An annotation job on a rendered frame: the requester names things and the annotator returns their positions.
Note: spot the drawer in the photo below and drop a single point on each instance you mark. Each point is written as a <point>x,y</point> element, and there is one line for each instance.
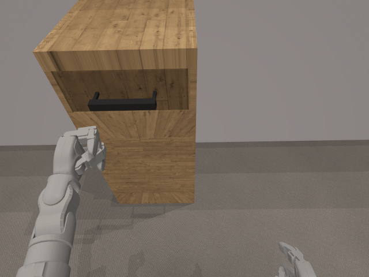
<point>171,85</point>

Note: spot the right robot hand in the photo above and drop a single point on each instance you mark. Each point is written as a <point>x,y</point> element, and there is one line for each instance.
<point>302,268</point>

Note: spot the cabinet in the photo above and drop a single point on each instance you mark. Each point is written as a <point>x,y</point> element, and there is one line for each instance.
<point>150,155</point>

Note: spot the handle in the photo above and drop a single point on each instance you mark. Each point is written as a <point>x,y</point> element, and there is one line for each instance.
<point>96,104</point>

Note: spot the left robot hand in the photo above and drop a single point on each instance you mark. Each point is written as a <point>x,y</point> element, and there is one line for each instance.
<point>71,158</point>

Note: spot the robot left forearm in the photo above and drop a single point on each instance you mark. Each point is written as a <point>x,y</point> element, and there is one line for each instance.
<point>53,234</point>

